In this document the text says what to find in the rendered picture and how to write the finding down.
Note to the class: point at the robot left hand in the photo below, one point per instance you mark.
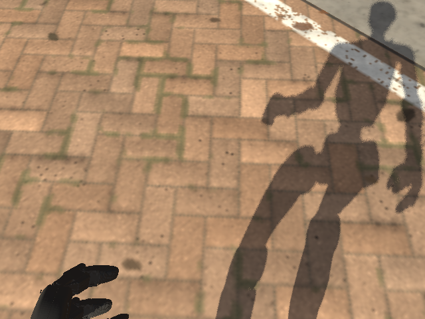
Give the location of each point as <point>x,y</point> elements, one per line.
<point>56,302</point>

